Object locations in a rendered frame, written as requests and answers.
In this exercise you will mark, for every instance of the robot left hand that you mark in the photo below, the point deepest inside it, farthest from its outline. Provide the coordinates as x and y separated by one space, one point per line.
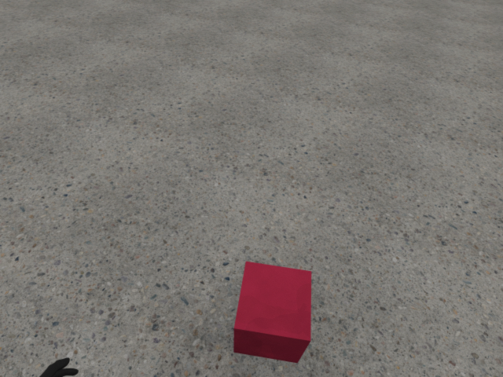
55 369

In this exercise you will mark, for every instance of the carton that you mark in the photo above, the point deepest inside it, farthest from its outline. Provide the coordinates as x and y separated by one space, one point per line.
274 312

